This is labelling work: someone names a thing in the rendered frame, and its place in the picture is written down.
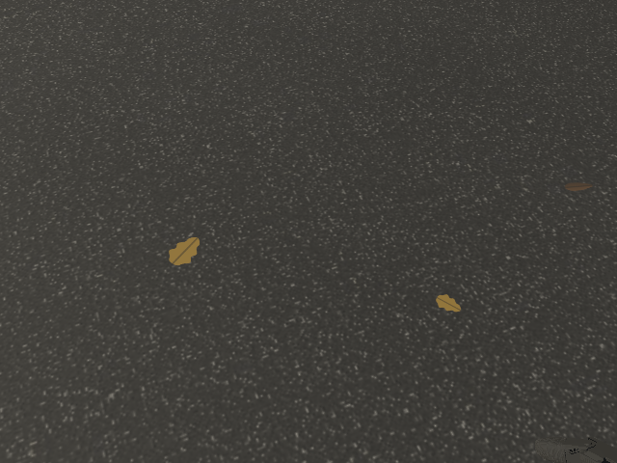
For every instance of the right robot hand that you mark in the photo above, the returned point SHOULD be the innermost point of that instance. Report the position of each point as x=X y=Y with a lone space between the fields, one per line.
x=572 y=450

